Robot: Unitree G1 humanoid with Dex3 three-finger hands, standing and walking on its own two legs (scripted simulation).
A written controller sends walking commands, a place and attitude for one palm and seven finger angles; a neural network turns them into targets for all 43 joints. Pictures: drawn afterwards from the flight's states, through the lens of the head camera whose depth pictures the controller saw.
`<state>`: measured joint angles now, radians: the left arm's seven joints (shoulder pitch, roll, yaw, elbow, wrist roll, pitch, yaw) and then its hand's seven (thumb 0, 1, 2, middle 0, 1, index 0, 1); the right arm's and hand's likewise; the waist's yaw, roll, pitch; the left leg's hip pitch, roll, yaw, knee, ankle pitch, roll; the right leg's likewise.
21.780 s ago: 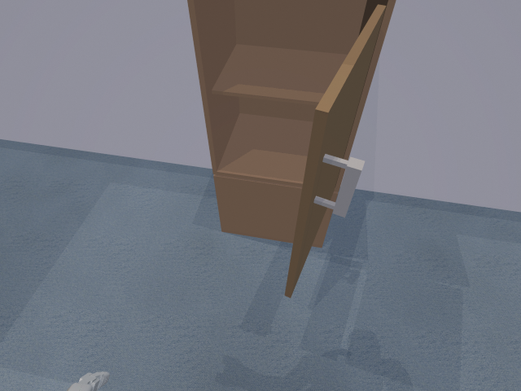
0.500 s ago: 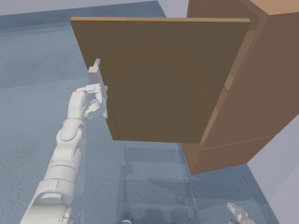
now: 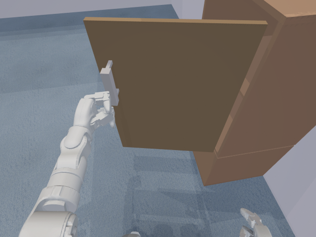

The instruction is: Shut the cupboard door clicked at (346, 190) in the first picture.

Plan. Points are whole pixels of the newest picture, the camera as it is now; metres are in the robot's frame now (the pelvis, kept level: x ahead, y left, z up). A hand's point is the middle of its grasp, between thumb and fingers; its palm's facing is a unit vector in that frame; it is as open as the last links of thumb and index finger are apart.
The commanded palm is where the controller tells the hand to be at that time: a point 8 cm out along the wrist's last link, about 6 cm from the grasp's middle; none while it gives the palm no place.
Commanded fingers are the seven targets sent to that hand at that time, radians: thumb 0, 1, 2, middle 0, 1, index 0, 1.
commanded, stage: push the door shut along its arc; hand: left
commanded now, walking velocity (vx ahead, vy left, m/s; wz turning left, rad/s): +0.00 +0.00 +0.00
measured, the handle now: (112, 83) +0.51 +0.16 +0.10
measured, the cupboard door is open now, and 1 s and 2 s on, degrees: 76 63 54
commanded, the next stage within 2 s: pull the fist back off the door in 1.76 s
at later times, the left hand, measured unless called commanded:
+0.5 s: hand (120, 95) +0.47 +0.13 +0.09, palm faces -0.22 -0.98 -0.02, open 3.0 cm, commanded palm +0.47 +0.17 +0.10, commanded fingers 0.00 0.90 0.90 -1.30 -1.50 -1.30 -1.50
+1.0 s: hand (137, 81) +0.52 +0.08 +0.10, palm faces -0.31 -0.95 -0.01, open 3.1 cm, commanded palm +0.53 +0.14 +0.10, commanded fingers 0.00 0.90 0.90 -1.30 -1.50 -1.30 -1.50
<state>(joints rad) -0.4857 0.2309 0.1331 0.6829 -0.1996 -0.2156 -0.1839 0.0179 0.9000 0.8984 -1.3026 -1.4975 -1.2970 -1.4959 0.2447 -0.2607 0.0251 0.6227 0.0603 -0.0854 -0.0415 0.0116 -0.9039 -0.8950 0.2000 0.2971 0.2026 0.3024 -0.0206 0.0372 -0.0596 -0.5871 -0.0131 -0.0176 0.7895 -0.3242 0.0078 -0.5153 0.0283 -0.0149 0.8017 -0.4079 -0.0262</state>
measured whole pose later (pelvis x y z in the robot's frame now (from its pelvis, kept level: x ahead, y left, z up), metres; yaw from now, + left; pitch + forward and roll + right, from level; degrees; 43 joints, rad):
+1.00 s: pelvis +0.00 +0.01 -0.03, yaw -1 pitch +18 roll -2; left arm -1.10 0.41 0.22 1.25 -0.13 -0.27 -0.35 0.02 0.90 0.90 -1.30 -1.50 -1.29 -1.50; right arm 0.38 -0.29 0.02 0.68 0.02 -0.08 -0.01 0.01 -0.90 -0.89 0.20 0.30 0.20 0.30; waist -0.18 0.06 -0.09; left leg -0.90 0.00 -0.02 0.96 -0.38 0.02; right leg -0.81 0.05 -0.02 0.94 -0.44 -0.02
